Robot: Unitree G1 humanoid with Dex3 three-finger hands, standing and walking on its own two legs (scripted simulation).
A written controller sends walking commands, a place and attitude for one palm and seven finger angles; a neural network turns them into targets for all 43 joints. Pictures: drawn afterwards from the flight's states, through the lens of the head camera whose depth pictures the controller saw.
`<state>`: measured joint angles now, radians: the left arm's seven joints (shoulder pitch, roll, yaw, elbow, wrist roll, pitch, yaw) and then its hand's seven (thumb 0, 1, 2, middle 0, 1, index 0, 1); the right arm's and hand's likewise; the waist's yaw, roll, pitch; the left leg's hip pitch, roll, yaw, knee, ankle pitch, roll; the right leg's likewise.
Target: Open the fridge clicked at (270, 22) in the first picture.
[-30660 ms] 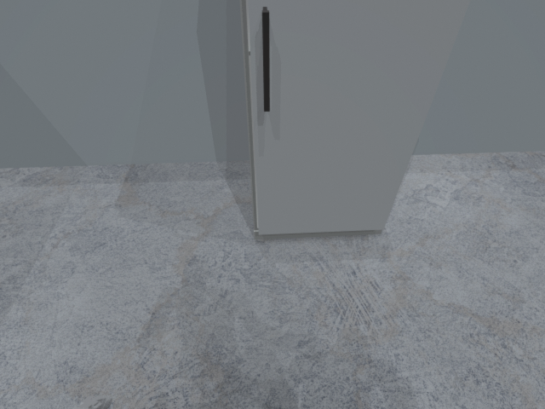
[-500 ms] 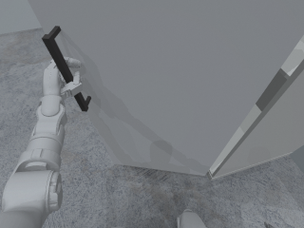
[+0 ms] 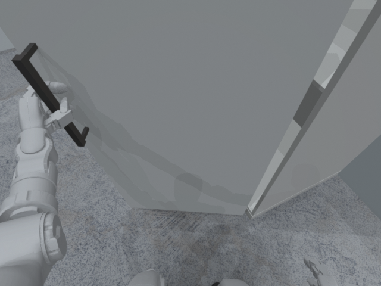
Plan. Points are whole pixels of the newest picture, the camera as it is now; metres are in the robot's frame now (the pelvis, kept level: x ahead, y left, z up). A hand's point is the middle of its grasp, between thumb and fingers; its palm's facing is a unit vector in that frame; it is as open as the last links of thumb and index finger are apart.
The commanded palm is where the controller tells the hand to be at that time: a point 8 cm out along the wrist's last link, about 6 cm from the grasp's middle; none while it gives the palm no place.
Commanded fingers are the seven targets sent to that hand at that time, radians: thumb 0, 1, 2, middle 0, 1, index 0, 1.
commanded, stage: stop walking and hold the door back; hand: left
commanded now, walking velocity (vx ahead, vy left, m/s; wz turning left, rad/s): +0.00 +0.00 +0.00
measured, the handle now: (60, 103) +0.48 +0.28 +0.10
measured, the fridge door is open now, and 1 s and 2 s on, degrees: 60 62 60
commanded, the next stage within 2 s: loosen the grip on the handle in 0.82 s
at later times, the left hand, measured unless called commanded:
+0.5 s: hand (62, 126) +0.42 +0.26 +0.10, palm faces +0.24 -0.94 -0.25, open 5.1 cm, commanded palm +0.39 +0.31 +0.09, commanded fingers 0.00 0.90 0.90 -0.45 -1.40 -0.45 -1.40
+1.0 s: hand (60, 119) +0.43 +0.26 +0.11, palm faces +0.22 -0.95 -0.20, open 5.4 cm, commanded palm +0.37 +0.30 +0.11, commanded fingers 0.00 0.30 0.61 -0.45 -1.40 -0.45 -1.40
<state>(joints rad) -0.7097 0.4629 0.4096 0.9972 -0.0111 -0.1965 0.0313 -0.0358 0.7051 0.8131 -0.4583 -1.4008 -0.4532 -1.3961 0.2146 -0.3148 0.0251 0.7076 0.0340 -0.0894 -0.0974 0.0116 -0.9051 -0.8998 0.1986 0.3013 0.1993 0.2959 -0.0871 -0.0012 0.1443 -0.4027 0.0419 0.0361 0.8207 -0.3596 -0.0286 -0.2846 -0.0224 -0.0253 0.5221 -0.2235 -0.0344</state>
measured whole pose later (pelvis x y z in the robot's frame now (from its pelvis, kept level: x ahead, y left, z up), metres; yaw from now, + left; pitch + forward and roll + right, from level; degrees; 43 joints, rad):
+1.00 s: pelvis -0.03 +0.02 +0.00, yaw -2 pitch +2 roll +0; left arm -0.83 0.50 0.38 1.15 0.09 -0.13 -0.04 -0.08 0.65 0.81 -0.46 -1.40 -0.45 -1.40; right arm 0.33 -0.28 -0.03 0.75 0.00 -0.09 -0.08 0.01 -0.90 -0.90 0.20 0.30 0.20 0.30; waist -0.08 -0.02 0.02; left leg -0.36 0.05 0.07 0.51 -0.19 -0.01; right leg -0.34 0.00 -0.03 0.51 -0.20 -0.01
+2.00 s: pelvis +0.02 +0.03 -0.02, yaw +0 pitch +9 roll -1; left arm -0.51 0.57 0.45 0.82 -0.06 -0.11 -0.21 -0.01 -0.55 0.20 -0.26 -1.15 -0.26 -1.15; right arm 0.35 -0.29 0.00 0.67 0.03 -0.07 -0.08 0.01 -0.90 -0.90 0.20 0.30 0.20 0.30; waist -0.02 0.00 -0.08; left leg -0.50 0.04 0.03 0.69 -0.34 0.01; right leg -0.45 -0.01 -0.07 0.64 -0.34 0.00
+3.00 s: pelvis +0.00 +0.03 -0.02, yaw +2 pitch +4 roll -1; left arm -0.10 0.45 0.41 0.34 -0.16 -0.04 -0.21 -0.01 -0.55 0.20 -0.26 -1.15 -0.26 -1.15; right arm 0.23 -0.26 0.05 0.63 0.03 -0.19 -0.13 0.01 -0.90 -0.90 0.20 0.30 0.20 0.30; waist 0.06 0.02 -0.06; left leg -0.45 0.03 0.00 0.70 -0.33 0.00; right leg -0.38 -0.02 -0.09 0.65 -0.34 0.00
